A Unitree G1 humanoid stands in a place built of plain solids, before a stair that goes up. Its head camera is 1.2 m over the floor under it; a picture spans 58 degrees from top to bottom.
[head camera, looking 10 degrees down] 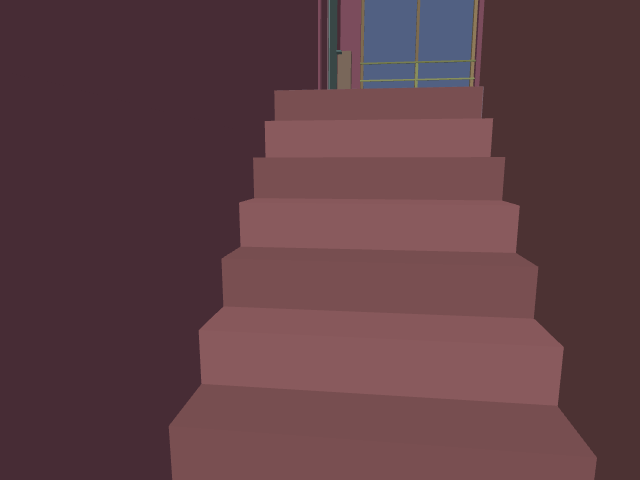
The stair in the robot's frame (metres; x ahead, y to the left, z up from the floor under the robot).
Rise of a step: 0.17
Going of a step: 0.22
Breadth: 1.10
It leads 7 degrees to the right of straight ahead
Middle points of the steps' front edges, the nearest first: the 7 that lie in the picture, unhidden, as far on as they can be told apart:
0.97 -0.10 0.53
1.19 -0.13 0.70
1.41 -0.15 0.88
1.63 -0.18 1.05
1.85 -0.21 1.23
2.07 -0.23 1.40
2.29 -0.26 1.58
